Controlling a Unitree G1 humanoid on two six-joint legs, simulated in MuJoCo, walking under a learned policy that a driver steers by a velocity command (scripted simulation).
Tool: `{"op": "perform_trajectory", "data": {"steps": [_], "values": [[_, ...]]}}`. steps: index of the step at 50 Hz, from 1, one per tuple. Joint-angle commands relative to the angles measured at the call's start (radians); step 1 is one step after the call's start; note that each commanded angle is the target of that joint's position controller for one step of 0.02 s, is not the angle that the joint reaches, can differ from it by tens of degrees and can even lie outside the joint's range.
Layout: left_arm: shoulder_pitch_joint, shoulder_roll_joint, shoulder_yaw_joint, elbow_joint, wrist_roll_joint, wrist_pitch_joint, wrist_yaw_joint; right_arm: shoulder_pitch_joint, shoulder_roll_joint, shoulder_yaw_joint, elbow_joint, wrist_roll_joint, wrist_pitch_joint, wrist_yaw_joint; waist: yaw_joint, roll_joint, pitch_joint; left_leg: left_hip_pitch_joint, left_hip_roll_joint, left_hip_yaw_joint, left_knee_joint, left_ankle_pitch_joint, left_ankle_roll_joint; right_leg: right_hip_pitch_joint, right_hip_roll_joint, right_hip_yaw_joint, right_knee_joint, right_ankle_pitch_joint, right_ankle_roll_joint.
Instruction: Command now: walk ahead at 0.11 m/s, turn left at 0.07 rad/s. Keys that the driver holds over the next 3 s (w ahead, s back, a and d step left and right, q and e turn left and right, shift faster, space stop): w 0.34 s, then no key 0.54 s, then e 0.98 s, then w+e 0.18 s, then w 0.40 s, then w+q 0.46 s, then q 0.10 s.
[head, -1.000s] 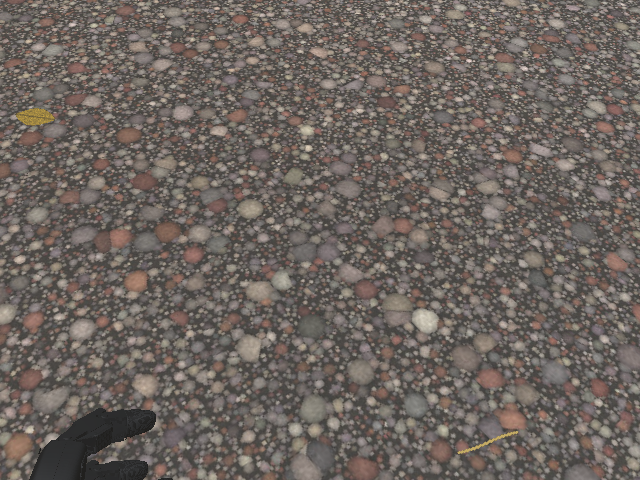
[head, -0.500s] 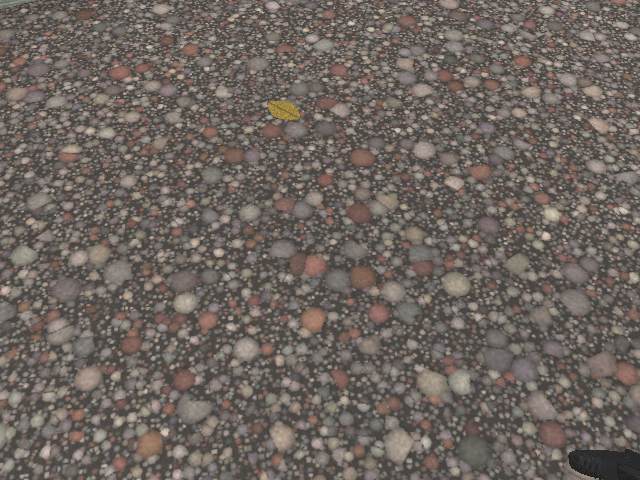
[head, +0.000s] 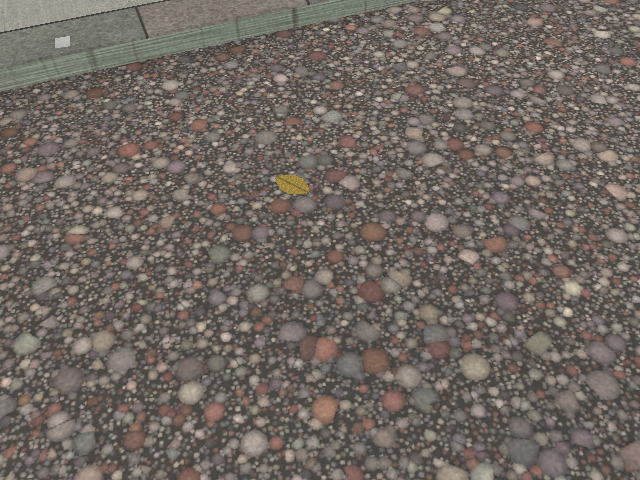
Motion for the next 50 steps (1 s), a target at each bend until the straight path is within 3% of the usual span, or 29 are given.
{"op": "perform_trajectory", "data": {"steps": [1,3,7,9,10,11,12,13,15,16,18,20,22,25,28,29,30,31,32,33,34,35,38,41,43,45,46,47,50], "values": [[-0.031,0.136,0.030,-0.045,-0.001,-0.024,-0.006,-0.007,-0.125,-0.036,-0.042,0.011,0.002,-0.014,-0.009,-0.133,-0.022,0.080,0.037,-0.030,-0.016,-0.170,0.010,-0.068,-0.058,0.085,-0.201,-0.238,-0.080],[0.001,0.152,0.035,-0.039,-0.014,-0.035,-0.004,0.008,-0.132,-0.043,-0.038,0.019,0.007,-0.017,-0.001,-0.146,0.030,-0.013,0.024,-0.019,0.020,-0.308,0.035,-0.057,-0.073,0.122,-0.219,-0.374,-0.108],[0.073,0.186,0.048,-0.021,-0.039,-0.052,0.008,0.011,-0.079,-0.042,-0.028,0.037,-0.050,0.002,0.008,-0.197,0.070,-0.105,0.033,0.032,0.118,-0.189,0.054,0.032,-0.224,0.335,-0.297,-0.409,-0.213],[0.018,0.170,0.045,-0.040,-0.044,-0.055,0.004,0.066,-0.081,-0.048,0.003,0.044,-0.067,0.009,-0.034,-0.168,0.063,0.026,0.047,0.019,0.022,-0.159,0.079,-0.027,-0.192,0.276,-0.261,-0.289,-0.193],[-0.026,0.142,0.037,-0.060,-0.045,-0.058,0.000,0.118,-0.103,-0.057,0.031,0.043,-0.071,0.009,-0.058,-0.111,0.058,0.113,0.073,-0.037,-0.046,-0.166,0.095,-0.081,-0.130,0.185,-0.183,-0.187,-0.152],[-0.064,0.098,0.025,-0.083,-0.042,-0.068,-0.002,0.188,-0.147,-0.072,0.058,0.046,-0.074,0.005,-0.075,0.021,0.048,0.219,0.156,-0.203,-0.145,-0.214,0.137,-0.181,-0.027,0.043,0.011,-0.086,-0.091],[-0.083,0.084,0.021,-0.114,-0.034,-0.088,-0.001,0.276,-0.231,-0.097,0.078,0.049,-0.073,0.010,-0.098,0.217,0.022,0.384,0.306,-0.469,-0.243,-0.155,0.219,-0.351,0.067,-0.068,0.256,-0.069,-0.039],[-0.111,0.119,0.030,-0.126,-0.037,-0.104,0.002,0.330,-0.218,-0.091,0.082,0.037,-0.081,0.014,-0.131,0.228,0.022,0.481,0.401,-0.622,-0.272,0.000,0.290,-0.522,0.068,-0.001,0.456,-0.269,-0.038],[-0.082,0.115,0.034,-0.115,-0.056,-0.119,-0.015,0.311,-0.164,-0.072,0.077,0.030,-0.094,0.009,-0.085,0.099,-0.003,0.556,0.395,-0.511,-0.228,0.125,0.265,-0.648,-0.005,0.051,0.621,-0.215,-0.080],[-0.099,0.104,0.032,-0.117,-0.054,-0.121,-0.025,0.293,-0.149,-0.064,0.077,0.033,-0.092,0.008,-0.076,0.070,0.014,0.545,0.378,-0.440,-0.243,0.179,0.241,-0.674,-0.031,0.044,0.604,-0.151,-0.089],[-0.134,0.085,0.031,-0.127,-0.043,-0.117,-0.043,0.266,-0.111,-0.046,0.080,0.032,-0.074,0.003,-0.058,0.082,0.040,0.466,0.322,-0.302,-0.279,0.343,0.189,-0.608,-0.051,0.010,0.494,-0.057,-0.080],[-0.163,0.038,0.015,-0.139,-0.033,-0.110,-0.059,0.228,-0.122,-0.042,0.075,0.031,-0.055,-0.013,-0.045,0.080,0.048,0.348,0.257,-0.162,-0.282,0.522,0.159,-0.466,-0.017,-0.044,0.313,0.038,-0.046],[-0.202,0.010,0.002,-0.151,-0.029,-0.105,-0.063,0.227,-0.168,-0.049,0.081,0.026,-0.045,-0.027,-0.049,0.097,0.024,0.229,0.205,-0.069,-0.276,0.605,0.130,-0.265,0.041,-0.095,0.125,0.176,-0.029],[-0.180,0.070,0.020,-0.148,-0.032,-0.092,-0.057,0.238,-0.196,-0.056,0.107,0.035,-0.048,-0.030,-0.023,0.134,-0.006,0.204,0.234,-0.074,-0.246,0.611,0.103,-0.100,0.070,-0.058,0.019,0.317,-0.049],[-0.009,0.140,0.053,-0.082,-0.009,-0.085,-0.039,0.182,-0.182,-0.056,0.109,0.041,-0.055,-0.030,0.077,0.100,-0.080,0.211,0.196,-0.059,-0.053,0.653,0.040,0.128,0.087,-0.048,-0.077,0.417,-0.111],[0.054,0.189,0.065,-0.068,0.000,-0.085,-0.029,0.209,-0.161,-0.050,0.107,0.025,-0.056,-0.030,0.091,0.019,-0.139,0.133,0.137,-0.025,0.104,0.472,-0.002,0.284,-0.004,0.025,-0.056,0.717,-0.142],[0.104,0.229,0.063,-0.069,0.027,-0.077,-0.022,0.359,-0.065,-0.021,0.125,0.004,-0.057,-0.027,0.046,-0.195,-0.291,-0.087,0.040,-0.007,0.444,-0.098,-0.063,0.561,-0.267,0.302,-0.017,1.020,-0.303],[0.114,0.155,0.040,-0.055,0.013,-0.067,-0.032,0.424,-0.055,-0.017,0.159,0.019,-0.049,-0.019,0.032,-0.249,-0.408,-0.093,0.012,-0.107,0.609,-0.474,-0.087,0.540,-0.344,0.480,-0.106,0.960,-0.390],[0.027,0.142,0.036,-0.067,-0.016,-0.062,-0.042,0.386,-0.128,-0.038,0.159,0.040,-0.033,-0.018,0.016,-0.167,-0.295,-0.133,0.053,-0.118,0.684,-0.460,-0.094,0.396,-0.306,0.435,-0.164,0.661,-0.366],[-0.054,0.119,0.032,-0.078,-0.024,-0.059,-0.043,0.296,-0.137,-0.043,0.142,0.049,-0.016,-0.026,0.010,-0.109,-0.171,-0.188,0.084,-0.080,0.692,-0.413,-0.094,0.271,-0.261,0.371,-0.211,0.427,-0.325],[-0.112,0.091,0.021,-0.082,-0.016,-0.058,-0.043,0.241,-0.130,-0.046,0.134,0.042,0.003,-0.038,-0.004,-0.071,-0.097,-0.179,0.112,-0.071,0.644,-0.364,-0.095,0.140,-0.219,0.309,-0.256,0.294,-0.292],[-0.157,0.081,0.017,-0.082,-0.004,-0.058,-0.042,0.233,-0.121,-0.049,0.132,0.032,0.022,-0.049,-0.030,-0.086,-0.064,-0.115,0.138,-0.078,0.571,-0.313,-0.095,0.026,-0.186,0.258,-0.295,0.198,-0.262],[-0.179,0.083,0.021,-0.062,0.016,-0.055,-0.031,0.237,-0.085,-0.043,0.141,0.019,0.034,-0.064,-0.052,-0.138,-0.065,0.028,0.129,-0.044,0.356,-0.254,-0.092,-0.089,-0.128,0.169,-0.330,0.122,-0.248],[-0.165,0.102,0.026,-0.043,0.000,-0.046,-0.014,0.200,-0.086,-0.041,0.146,0.016,0.032,-0.058,-0.042,-0.128,-0.096,0.117,0.120,-0.027,0.178,-0.117,-0.078,-0.091,-0.129,0.171,-0.343,-0.059,-0.245],[-0.171,0.098,0.022,-0.032,-0.014,-0.035,-0.007,0.202,-0.080,-0.041,0.163,0.007,0.031,-0.048,-0.061,-0.108,-0.070,0.209,0.103,-0.002,0.061,0.003,-0.057,-0.154,-0.109,0.156,-0.344,-0.223,-0.207],[-0.122,0.064,0.010,-0.004,-0.013,-0.030,-0.010,0.167,-0.101,-0.041,0.148,-0.009,0.028,-0.048,-0.049,-0.054,0.005,0.214,0.152,-0.062,-0.070,-0.005,-0.018,-0.200,-0.058,0.142,-0.319,-0.337,-0.125],[-0.094,0.088,0.020,-0.010,-0.016,-0.026,-0.009,0.130,-0.184,-0.060,0.145,0.003,0.026,-0.056,0.001,0.043,0.059,0.105,0.167,-0.073,-0.093,-0.168,0.010,-0.178,0.000,0.089,-0.285,-0.283,-0.095],[-0.125,0.110,0.026,-0.022,-0.015,-0.023,-0.003,0.113,-0.184,-0.066,0.150,0.011,0.019,-0.059,-0.009,0.092,0.078,0.009,0.155,-0.072,-0.127,-0.281,0.017,-0.112,0.032,0.052,-0.222,-0.206,-0.081],[-0.124,0.103,0.037,-0.043,-0.021,-0.015,0.009,0.088,-0.164,-0.071,0.142,0.013,-0.004,-0.072,-0.005,0.157,0.042,0.039,0.194,-0.096,-0.162,-0.204,0.011,-0.112,0.078,0.008,-0.062,-0.034,-0.094]]}}
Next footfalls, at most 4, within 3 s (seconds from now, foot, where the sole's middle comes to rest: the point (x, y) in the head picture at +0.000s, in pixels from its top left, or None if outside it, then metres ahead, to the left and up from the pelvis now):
0.58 right None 0.35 -0.13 -0.77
0.90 left None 0.30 0.11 -0.77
1.66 left None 0.41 0.07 -0.77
2.10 right None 0.26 -0.16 -0.77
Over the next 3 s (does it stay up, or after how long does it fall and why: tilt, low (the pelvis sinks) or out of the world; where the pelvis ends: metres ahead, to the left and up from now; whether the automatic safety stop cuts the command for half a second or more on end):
stays up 0.65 -0.39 0.00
